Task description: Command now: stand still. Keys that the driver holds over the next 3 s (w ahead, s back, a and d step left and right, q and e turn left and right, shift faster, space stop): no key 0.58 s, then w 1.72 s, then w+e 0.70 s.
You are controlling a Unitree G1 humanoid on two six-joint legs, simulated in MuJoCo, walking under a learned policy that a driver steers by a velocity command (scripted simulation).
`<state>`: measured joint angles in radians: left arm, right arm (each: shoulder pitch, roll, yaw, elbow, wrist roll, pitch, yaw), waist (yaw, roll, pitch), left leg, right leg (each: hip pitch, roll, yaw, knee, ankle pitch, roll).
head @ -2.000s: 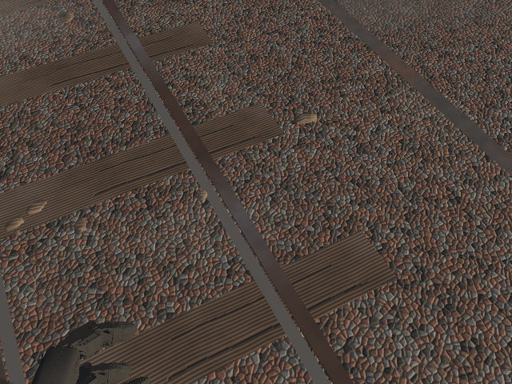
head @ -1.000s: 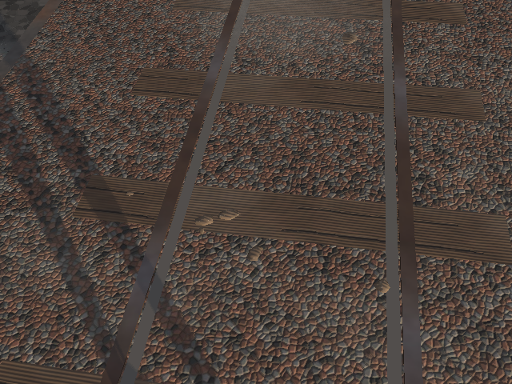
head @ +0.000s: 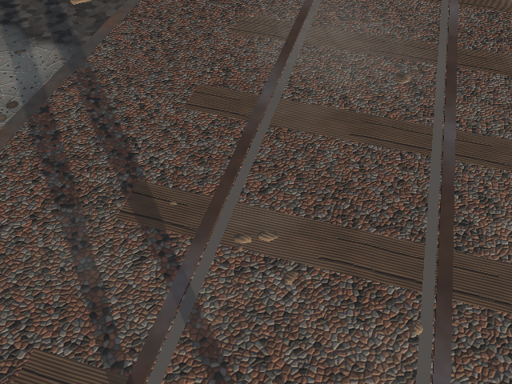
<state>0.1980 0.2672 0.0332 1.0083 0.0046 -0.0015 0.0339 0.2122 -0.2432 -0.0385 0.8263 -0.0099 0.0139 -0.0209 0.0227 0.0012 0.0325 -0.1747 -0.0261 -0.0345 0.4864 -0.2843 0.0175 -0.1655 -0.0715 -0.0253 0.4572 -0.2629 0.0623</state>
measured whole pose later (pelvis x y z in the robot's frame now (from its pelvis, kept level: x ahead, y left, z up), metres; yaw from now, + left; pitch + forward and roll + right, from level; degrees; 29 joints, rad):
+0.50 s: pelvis +0.00 -0.01 +0.00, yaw +0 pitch -2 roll +0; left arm 0.24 0.23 0.03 1.10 0.00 0.00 0.05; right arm 0.22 -0.22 -0.02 1.00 0.00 0.01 -0.03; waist 0.02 0.00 0.04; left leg -0.17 -0.02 -0.03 0.48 -0.28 0.01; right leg -0.17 -0.06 -0.03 0.46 -0.26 0.05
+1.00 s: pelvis +0.09 -0.05 +0.01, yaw -1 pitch +1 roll +1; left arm 0.48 0.19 0.02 1.10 0.00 -0.10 -0.01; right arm 0.19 -0.26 -0.06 0.99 0.03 -0.09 0.01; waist 0.05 0.02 -0.01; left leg -0.53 0.05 0.02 1.07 -0.25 0.06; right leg -0.03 0.01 -0.05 0.32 -0.30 -0.04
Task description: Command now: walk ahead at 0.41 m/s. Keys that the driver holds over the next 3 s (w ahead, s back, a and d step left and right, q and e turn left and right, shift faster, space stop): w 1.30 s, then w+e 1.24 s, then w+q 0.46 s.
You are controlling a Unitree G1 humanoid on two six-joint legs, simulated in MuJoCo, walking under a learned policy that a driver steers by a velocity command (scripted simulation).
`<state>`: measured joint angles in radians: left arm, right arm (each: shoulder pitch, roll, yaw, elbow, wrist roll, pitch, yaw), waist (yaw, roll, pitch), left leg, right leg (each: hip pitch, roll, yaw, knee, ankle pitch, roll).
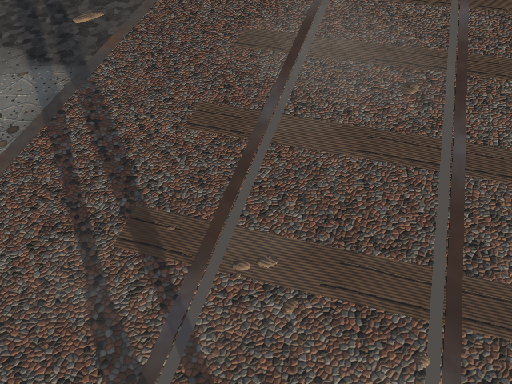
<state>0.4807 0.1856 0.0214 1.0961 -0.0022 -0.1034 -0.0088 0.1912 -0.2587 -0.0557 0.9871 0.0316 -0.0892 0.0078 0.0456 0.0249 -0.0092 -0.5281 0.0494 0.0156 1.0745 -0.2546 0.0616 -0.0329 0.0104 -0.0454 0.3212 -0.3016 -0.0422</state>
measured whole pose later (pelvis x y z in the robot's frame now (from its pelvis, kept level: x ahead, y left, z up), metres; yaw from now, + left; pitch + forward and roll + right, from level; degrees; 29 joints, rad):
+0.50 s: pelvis +0.28 +0.05 +0.00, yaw +0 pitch +0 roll +2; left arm 0.22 0.26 0.06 0.92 -0.02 -0.09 0.02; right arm 0.26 -0.24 -0.05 1.02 0.00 -0.10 0.03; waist -0.03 -0.04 0.03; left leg -0.17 -0.08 0.07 0.31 -0.14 0.08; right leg -0.60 -0.13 0.04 1.12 -0.26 -0.03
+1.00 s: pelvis +0.57 -0.03 +0.00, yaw +0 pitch +1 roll +0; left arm 0.26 0.23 0.06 0.93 0.01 -0.10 -0.03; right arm 0.21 -0.28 -0.05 0.98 0.02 -0.09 0.00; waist 0.02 0.04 0.03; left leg -0.53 0.09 -0.02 1.12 -0.29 0.05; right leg -0.23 0.04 -0.08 0.35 -0.14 -0.07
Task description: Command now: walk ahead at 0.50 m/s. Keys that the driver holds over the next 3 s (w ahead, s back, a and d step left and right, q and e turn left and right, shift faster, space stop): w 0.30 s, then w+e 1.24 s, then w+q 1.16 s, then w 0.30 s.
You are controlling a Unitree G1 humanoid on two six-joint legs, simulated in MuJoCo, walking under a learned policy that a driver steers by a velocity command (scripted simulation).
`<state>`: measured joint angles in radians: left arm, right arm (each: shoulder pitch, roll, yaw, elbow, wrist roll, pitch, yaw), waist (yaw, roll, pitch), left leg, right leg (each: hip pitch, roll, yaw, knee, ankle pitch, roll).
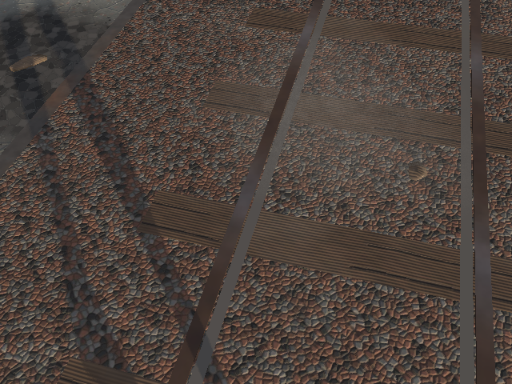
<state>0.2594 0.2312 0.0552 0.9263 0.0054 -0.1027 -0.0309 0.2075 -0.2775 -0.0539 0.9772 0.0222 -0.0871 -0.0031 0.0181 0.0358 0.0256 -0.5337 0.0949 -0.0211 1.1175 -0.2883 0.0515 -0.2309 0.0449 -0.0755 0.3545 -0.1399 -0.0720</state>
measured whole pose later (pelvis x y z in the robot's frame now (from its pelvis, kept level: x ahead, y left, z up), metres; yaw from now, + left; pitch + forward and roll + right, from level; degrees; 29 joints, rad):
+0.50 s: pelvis +0.28 +0.07 -0.01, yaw -3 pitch +1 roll +0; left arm 0.31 0.26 0.07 0.97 -0.04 -0.08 0.01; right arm 0.15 -0.24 -0.06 0.95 0.00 -0.11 0.02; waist 0.00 -0.04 0.03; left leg -0.32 0.00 0.10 0.46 -0.16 0.05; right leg -0.43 -0.06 0.05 1.17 -0.36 -0.04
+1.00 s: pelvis +0.55 -0.02 -0.02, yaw -20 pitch +1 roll +1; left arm 0.14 0.27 0.09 0.78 -0.02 -0.05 -0.04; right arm 0.22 -0.27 -0.07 0.93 0.03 -0.10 -0.01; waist -0.01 0.00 0.07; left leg -0.27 0.05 0.02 1.21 -0.45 0.00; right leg -0.44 0.06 -0.05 0.61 -0.19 -0.11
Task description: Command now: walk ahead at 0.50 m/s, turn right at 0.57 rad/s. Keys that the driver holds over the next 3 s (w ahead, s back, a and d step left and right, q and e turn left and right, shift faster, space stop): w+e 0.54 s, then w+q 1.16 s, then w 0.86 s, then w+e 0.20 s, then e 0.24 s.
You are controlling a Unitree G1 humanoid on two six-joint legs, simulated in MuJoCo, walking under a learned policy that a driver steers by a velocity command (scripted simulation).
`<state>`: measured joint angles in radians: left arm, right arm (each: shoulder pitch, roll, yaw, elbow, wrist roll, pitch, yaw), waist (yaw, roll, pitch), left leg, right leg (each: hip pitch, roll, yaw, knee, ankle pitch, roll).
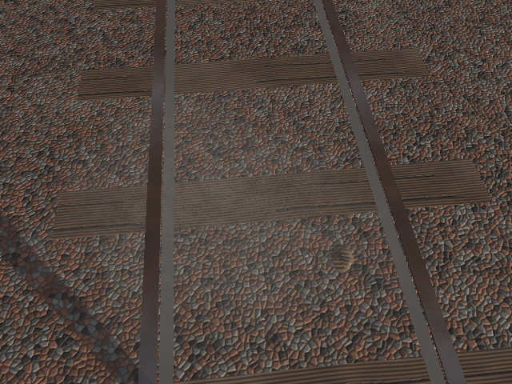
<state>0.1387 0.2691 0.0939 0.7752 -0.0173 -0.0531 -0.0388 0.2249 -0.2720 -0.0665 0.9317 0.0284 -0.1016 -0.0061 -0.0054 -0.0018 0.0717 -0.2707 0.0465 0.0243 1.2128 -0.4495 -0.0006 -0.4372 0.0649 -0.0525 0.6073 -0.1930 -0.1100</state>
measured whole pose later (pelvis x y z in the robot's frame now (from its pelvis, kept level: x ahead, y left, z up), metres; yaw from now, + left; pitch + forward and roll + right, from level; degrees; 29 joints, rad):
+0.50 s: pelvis +0.29 +0.04 +0.01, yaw -17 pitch +2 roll +1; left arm 0.34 0.29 0.07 0.76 -0.03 -0.04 0.02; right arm 0.10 -0.26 -0.06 0.78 -0.01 -0.12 0.02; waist 0.03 -0.03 0.01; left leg -0.39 -0.03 0.02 0.51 -0.17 0.02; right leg -0.36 0.05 0.12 1.16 -0.45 -0.03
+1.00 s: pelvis +0.51 -0.09 +0.02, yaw -14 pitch +2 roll +0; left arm 0.16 0.24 0.05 0.68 0.01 -0.09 -0.02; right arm 0.33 -0.30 -0.06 0.87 0.03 -0.06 0.00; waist -0.03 0.04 0.01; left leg -0.43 0.05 -0.04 1.14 -0.40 0.01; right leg -0.33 -0.01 -0.06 0.48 -0.19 -0.02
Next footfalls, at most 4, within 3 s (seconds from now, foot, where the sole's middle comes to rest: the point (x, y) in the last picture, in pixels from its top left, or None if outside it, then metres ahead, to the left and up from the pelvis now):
0.40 left None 0.42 0.12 -0.76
0.88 right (354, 334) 0.56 -0.22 -0.76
1.36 left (263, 233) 0.87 0.01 -0.76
1.86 right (306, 154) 1.19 -0.14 -0.76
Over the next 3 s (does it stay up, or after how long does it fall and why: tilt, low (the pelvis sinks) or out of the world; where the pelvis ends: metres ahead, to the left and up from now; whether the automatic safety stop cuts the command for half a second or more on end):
stays up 1.57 0.09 0.00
